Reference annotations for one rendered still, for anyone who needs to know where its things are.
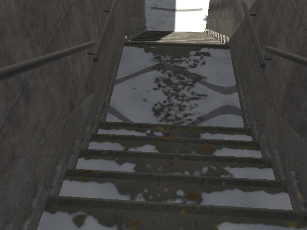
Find stairs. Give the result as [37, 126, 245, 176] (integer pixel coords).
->
[36, 121, 307, 230]
[128, 31, 225, 45]

